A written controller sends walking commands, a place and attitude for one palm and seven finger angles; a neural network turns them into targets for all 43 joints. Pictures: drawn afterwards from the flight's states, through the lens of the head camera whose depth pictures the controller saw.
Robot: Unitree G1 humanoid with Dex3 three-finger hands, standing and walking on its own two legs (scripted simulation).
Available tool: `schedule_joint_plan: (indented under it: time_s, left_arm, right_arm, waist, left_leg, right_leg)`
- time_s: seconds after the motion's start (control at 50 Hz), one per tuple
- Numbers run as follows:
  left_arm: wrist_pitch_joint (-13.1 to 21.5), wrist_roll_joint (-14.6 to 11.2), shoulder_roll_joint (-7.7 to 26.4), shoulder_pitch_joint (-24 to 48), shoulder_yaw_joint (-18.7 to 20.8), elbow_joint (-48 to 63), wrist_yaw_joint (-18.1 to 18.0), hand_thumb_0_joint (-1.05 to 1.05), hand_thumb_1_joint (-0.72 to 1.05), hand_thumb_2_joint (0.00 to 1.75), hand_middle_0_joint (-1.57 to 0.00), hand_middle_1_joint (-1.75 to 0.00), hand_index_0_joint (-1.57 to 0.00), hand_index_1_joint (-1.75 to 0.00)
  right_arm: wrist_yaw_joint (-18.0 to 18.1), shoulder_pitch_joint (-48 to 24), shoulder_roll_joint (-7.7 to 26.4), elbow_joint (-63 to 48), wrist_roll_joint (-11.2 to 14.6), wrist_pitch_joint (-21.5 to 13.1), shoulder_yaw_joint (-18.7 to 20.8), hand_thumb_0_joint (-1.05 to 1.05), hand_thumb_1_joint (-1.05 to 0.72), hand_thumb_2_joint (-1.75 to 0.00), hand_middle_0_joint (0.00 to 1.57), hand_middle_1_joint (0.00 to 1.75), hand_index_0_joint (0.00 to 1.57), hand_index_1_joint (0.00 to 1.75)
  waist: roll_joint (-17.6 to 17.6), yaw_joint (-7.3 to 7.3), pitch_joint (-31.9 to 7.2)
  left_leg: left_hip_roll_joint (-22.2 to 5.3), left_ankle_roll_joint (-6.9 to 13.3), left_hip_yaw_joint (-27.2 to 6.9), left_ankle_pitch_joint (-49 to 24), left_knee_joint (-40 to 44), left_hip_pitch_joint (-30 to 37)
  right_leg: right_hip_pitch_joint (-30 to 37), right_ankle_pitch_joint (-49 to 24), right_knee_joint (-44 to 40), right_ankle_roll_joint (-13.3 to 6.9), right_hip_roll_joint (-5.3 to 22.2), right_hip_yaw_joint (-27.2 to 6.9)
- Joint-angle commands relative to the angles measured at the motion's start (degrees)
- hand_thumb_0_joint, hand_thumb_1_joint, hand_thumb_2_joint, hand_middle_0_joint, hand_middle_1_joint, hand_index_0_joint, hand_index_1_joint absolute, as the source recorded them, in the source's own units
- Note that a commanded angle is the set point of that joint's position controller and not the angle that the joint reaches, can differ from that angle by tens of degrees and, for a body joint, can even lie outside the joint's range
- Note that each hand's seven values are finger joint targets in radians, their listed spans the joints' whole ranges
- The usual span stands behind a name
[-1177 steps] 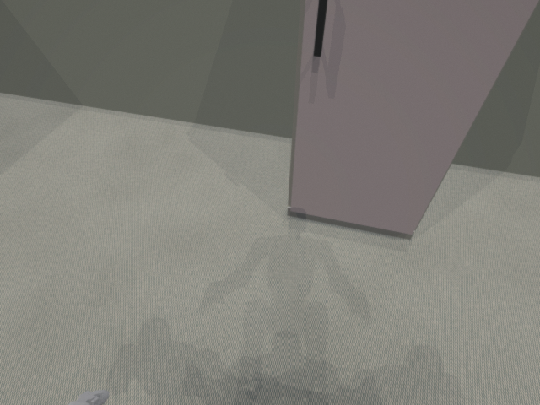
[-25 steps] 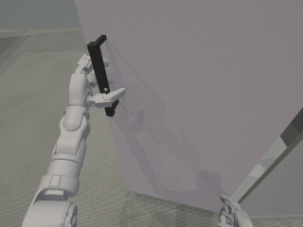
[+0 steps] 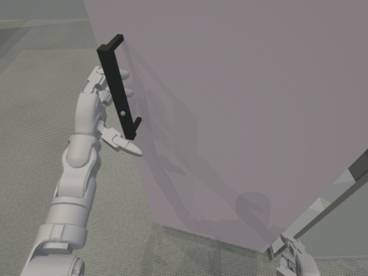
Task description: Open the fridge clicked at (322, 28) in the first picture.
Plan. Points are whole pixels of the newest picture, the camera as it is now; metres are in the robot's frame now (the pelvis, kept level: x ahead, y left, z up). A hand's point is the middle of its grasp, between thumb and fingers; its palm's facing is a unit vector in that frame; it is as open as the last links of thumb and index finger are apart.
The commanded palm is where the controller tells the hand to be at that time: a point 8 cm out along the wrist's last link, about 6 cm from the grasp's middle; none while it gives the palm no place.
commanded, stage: slip the hand off the handle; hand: left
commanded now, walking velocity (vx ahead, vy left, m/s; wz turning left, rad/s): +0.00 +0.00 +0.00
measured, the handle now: (125, 93) +0.42 +0.15 +0.19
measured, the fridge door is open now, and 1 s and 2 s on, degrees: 74 73 73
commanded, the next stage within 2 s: draw the hand back to the body in 1.20 s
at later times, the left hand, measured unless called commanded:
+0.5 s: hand (90, 109) +0.38 +0.21 +0.18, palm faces +0.03 -0.99 -0.15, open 14.7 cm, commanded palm +0.35 +0.26 +0.18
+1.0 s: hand (57, 142) +0.30 +0.24 +0.18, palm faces +0.09 -0.98 -0.16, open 14.7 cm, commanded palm +0.27 +0.28 +0.18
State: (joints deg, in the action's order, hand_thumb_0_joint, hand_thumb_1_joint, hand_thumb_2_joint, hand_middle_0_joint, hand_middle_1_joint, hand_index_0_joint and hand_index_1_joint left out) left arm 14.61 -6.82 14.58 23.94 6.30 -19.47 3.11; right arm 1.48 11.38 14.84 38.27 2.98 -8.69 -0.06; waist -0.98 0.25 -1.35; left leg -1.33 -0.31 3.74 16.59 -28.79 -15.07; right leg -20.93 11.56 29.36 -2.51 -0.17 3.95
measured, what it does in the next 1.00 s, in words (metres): stands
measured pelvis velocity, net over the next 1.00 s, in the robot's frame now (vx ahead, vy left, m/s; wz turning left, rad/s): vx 0.01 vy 0.02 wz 0.02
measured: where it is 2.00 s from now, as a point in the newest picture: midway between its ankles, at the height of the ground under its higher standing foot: outside the picture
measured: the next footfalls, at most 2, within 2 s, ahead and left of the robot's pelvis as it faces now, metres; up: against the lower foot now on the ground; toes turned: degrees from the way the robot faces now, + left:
none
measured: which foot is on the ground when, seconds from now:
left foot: down 0.00-1.00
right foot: down 0.00-1.00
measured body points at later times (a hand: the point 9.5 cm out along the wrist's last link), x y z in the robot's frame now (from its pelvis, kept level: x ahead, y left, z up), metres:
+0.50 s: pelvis +0.01 +0.04 +0.00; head +0.02 +0.03 +0.45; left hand +0.38 +0.27 +0.19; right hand +0.14 -0.21 -0.10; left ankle -0.02 +0.12 -0.74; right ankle +0.04 -0.09 -0.74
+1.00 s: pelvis +0.01 +0.02 +0.00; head +0.00 +0.01 +0.45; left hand +0.29 +0.30 +0.19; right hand +0.20 -0.20 -0.08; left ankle -0.02 +0.12 -0.74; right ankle +0.04 -0.09 -0.74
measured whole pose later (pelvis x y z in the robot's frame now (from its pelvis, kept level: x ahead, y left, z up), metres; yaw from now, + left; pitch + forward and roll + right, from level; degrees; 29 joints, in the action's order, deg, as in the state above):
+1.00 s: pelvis +0.01 +0.02 +0.00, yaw +1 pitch +1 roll +0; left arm 12.4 -13.4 19.4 6.6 15.2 -5.0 14.1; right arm 3.8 11.6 13.8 35.9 3.0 -9.6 -2.6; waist -1.8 2.8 -2.9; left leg -0.4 1.1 2.7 19.4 -32.5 -14.1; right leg -18.5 13.5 31.0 -1.0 0.9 4.8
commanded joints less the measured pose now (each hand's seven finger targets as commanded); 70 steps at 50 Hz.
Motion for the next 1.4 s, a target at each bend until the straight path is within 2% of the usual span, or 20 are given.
schedule_joint_plan:
  time_s: [0.0,0.04,0.18,0.24,0.3,0.38,0.44,0.56,0.64,0.72,0.84,0.92,1.0,1.04,1.08,1.16,1.28,1.3,1.32,1.38]
  left_arm:
    - [3.59,-0.19,11.91,23.95,6.14,12.81,-0.41,0.00,-0.55,0.20,-0.25,-1.15,-0.25,-1.15]
    - [3.36,-0.43,14.22,23.37,8.55,11.19,-0.15,0.00,-0.55,0.20,-0.25,-1.15,-0.25,-1.15]
    - [3.59,-1.24,9.80,24.68,3.46,11.29,3.14,0.00,-0.55,0.20,-0.25,-1.15,-0.25,-1.15]
    - [3.40,-1.99,11.89,22.46,6.29,10.43,3.71,0.00,-0.55,0.20,-0.25,-1.15,-0.25,-1.15]
    - [3.48,-1.95,10.39,23.60,4.56,13.14,4.50,0.00,-0.55,0.20,-0.25,-1.15,-0.25,-1.15]
    - [2.85,-1.94,13.23,22.13,7.46,12.37,4.24,0.00,-0.55,0.20,-0.25,-1.15,-0.25,-1.15]
    - [3.14,-1.89,16.34,21.44,10.45,12.13,4.37,0.00,-0.55,0.20,-0.25,-1.15,-0.25,-1.15]
    - [3.48,-3.43,11.42,12.69,7.40,16.96,6.72,0.00,-0.55,0.20,-0.25,-1.15,-0.25,-1.15]
    - [2.05,-3.97,14.00,7.03,10.54,21.38,6.81,0.00,-0.55,0.20,-0.25,-1.15,-0.25,-1.15]
    - [1.01,-4.63,14.22,6.90,11.01,24.71,6.61,0.00,-0.55,0.20,-0.25,-1.15,-0.25,-1.15]
    - [1.76,-5.74,15.92,1.62,13.52,27.30,8.11,0.00,-0.55,0.20,-0.25,-1.15,-0.25,-1.15]
    - [0.89,-7.51,16.01,0.18,13.47,26.37,10.83,0.00,-0.55,0.20,-0.25,-1.15,-0.25,-1.15]
    - [0.58,-8.66,14.41,-1.79,12.06,30.44,12.64,0.00,-0.55,0.20,-0.25,-1.15,-0.25,-1.15]
    - [0.53,-9.03,16.17,-5.20,14.17,30.89,12.82,0.00,-0.55,0.20,-0.25,-1.15,-0.25,-1.15]
    - [0.33,-9.49,13.95,-5.83,12.24,33.52,13.21,0.00,-0.55,0.20,-0.25,-1.15,-0.25,-1.15]
    - [-0.79,-9.36,16.74,-9.43,15.16,35.44,12.41,0.00,-0.55,0.20,-0.25,-1.15,-0.25,-1.15]
    - [-0.97,-8.92,14.09,-7.58,12.06,38.96,11.30,0.00,-0.55,0.20,-0.25,-1.15,-0.25,-1.15]
    - [-0.89,-8.80,15.15,-8.86,13.30,38.46,10.94,0.00,-0.55,0.20,-0.25,-1.15,-0.25,-1.15]
    - [-9.06,-9.60,17.33,-15.47,12.81,29.59,13.89,0.00,-0.55,0.20,-0.25,-1.15,-0.25,-1.15]
    - [-18.25,-11.48,20.64,-10.74,15.85,38.33,17.43,0.00,-0.55,0.20,-0.25,-1.15,-0.25,-1.15]
  right_arm:
    - [0.50,-1.15,5.46,-7.78,0.06,-2.23,1.64,0.00,-0.90,-0.90,0.20,0.30,0.20,0.30]
    - [0.84,-1.36,5.70,-7.39,0.01,-1.75,1.44,0.00,-0.90,-0.90,0.20,0.30,0.20,0.30]
    - [1.09,-0.36,5.63,-7.96,0.31,-2.13,1.28,0.00,-0.90,-0.90,0.20,0.30,0.20,0.30]
    - [1.50,-0.05,6.31,-7.77,0.07,-1.90,1.42,0.00,-0.90,-0.90,0.20,0.30,0.20,0.30]
    - [1.37,0.33,5.83,-7.94,0.02,-2.04,1.37,0.00,-0.90,-0.90,0.20,0.30,0.20,0.30]
    - [1.62,0.94,6.17,-7.63,-0.12,-1.55,1.50,0.00,-0.90,-0.90,0.20,0.30,0.20,0.30]
    - [1.92,0.78,6.56,-7.44,-0.23,-1.24,1.60,0.00,-0.90,-0.90,0.20,0.30,0.20,0.30]
    - [1.05,0.55,5.96,-9.13,-0.21,-1.82,1.72,0.00,-0.90,-0.90,0.20,0.30,0.20,0.30]
    - [1.07,-0.76,6.44,-9.91,-0.23,-2.00,1.83,0.00,-0.90,-0.90,0.20,0.30,0.20,0.30]
    - [1.57,-2.46,5.96,-10.42,0.03,-2.43,1.16,0.00,-0.90,-0.90,0.20,0.30,0.20,0.30]
    - [2.27,-3.37,5.84,-10.15,-0.22,-3.23,0.68,0.00,-0.90,-0.90,0.20,0.30,0.20,0.30]
    - [2.68,-4.33,5.72,-10.56,0.25,-3.76,0.12,0.00,-0.90,-0.90,0.20,0.30,0.20,0.30]
    - [2.84,-5.18,5.34,-11.51,0.32,-4.64,-0.13,0.00,-0.90,-0.90,0.20,0.30,0.20,0.30]
    - [2.88,-4.84,5.76,-11.30,0.08,-4.99,-0.07,0.00,-0.90,-0.90,0.20,0.30,0.20,0.30]
    - [2.68,-5.09,5.33,-11.84,0.21,-5.56,-0.27,0.00,-0.90,-0.90,0.20,0.30,0.20,0.30]
    - [2.78,-5.20,5.65,-11.75,0.09,-6.09,-0.30,0.00,-0.90,-0.90,0.20,0.30,0.20,0.30]
    - [3.08,-5.31,5.15,-11.59,0.15,-7.44,-0.49,0.00,-0.90,-0.90,0.20,0.30,0.20,0.30]
    - [3.10,-4.86,5.39,-11.39,0.04,-7.66,-0.42,0.00,-0.90,-0.90,0.20,0.30,0.20,0.30]
    - [3.41,-5.68,6.68,-11.67,1.29,-7.65,-0.73,0.00,-0.90,-0.90,0.20,0.30,0.20,0.30]
    - [4.23,-7.97,6.42,-14.05,1.92,-7.64,-1.48,0.00,-0.90,-0.90,0.20,0.30,0.20,0.30]
  waist:
    - [1.91,0.38,-18.75]
    - [-0.26,0.50,-17.53]
    - [-0.07,-0.90,-16.43]
    - [1.84,-0.15,-16.11]
    - [-0.57,-0.30,-17.23]
    - [1.05,0.11,-16.77]
    - [-1.16,0.87,-15.83]
    - [-2.44,1.55,-17.28]
    - [-0.68,2.60,-15.80]
    - [-0.31,1.95,-12.92]
    - [0.03,2.12,-13.53]
    - [0.56,1.53,-10.14]
    - [-2.66,1.78,-11.74]
    - [0.50,2.31,-12.16]
    - [-0.88,2.18,-11.59]
    - [-0.13,2.80,-10.64]
    - [-2.82,2.00,-10.36]
    - [-0.99,2.28,-10.66]
    - [-3.34,3.11,-10.98]
    - [-1.70,3.83,-12.40]
  left_leg:
    - [1.50,1.85,-0.36,-12.86,2.15,0.11]
    - [1.39,1.57,-0.73,-13.58,2.18,0.77]
    - [0.26,0.76,-2.81,-15.28,1.70,3.43]
    - [0.11,0.54,-3.34,-16.04,1.81,2.97]
    - [-0.20,-0.40,-3.94,-19.49,1.56,4.71]
    - [-0.33,-0.74,-4.12,-19.89,1.78,3.65]
    - [-0.23,-1.03,-4.13,-19.20,2.01,3.30]
    - [-0.80,-2.02,-4.59,-24.96,1.40,5.73]
    - [-0.74,-1.71,-4.16,-22.15,1.75,3.86]
    - [-0.10,-0.44,-3.76,-14.06,2.50,1.53]
    - [0.26,0.49,-3.28,-12.91,1.51,1.55]
    - [0.56,0.90,-3.38,-8.19,1.51,-0.62]
    - [0.81,1.07,-3.40,-8.93,0.89,0.68]
    - [0.62,1.30,-3.45,-9.65,0.45,-0.30]
    - [0.81,1.23,-3.56,-9.67,0.40,0.06]
    - [0.81,1.33,-3.77,-8.68,0.50,-1.32]
    - [0.87,1.28,-3.89,-7.60,0.31,0.22]
    - [0.81,1.26,-4.19,-8.10,0.33,-0.08]
    - [0.43,1.60,-4.09,-6.59,2.10,-0.09]
    - [0.75,2.41,-4.08,-10.63,2.41,1.41]
  right_leg:
    - [14.97,-13.98,-1.88,1.62,1.78,-5.14]
    - [13.95,-14.08,-1.65,1.34,1.78,-4.54]
    - [8.65,-11.90,-0.70,0.85,1.10,-2.83]
    - [9.31,-12.04,-0.64,0.81,1.17,-2.58]
    - [8.23,-12.99,0.21,0.67,1.03,-2.24]
    - [8.86,-12.98,0.12,0.66,0.94,-2.06]
    - [8.89,-11.67,-0.09,0.41,0.93,-2.20]
    - [9.00,-13.67,0.43,0.49,0.76,-1.53]
    - [10.19,-13.24,0.20,0.55,0.85,-1.57]
    - [9.55,-9.10,-0.76,0.66,0.89,-1.78]
    - [10.72,-9.28,-1.06,0.90,1.03,-2.26]
    - [9.35,-5.48,-2.02,1.19,1.16,-2.43]
    - [9.85,-6.11,-1.72,1.15,1.34,-2.53]
    - [11.14,-7.02,-1.57,1.31,1.40,-2.59]
    - [10.46,-7.33,-1.41,1.41,1.41,-2.38]
    - [10.80,-5.79,-1.63,1.52,1.67,-2.53]
    - [9.11,-3.67,-1.85,1.62,1.61,-2.53]
    - [9.66,-4.17,-1.60,1.59,1.53,-2.26]
    - [12.56,-4.78,-1.94,1.21,2.17,-2.39]
    - [15.76,-9.22,-2.82,1.77,2.57,-2.04]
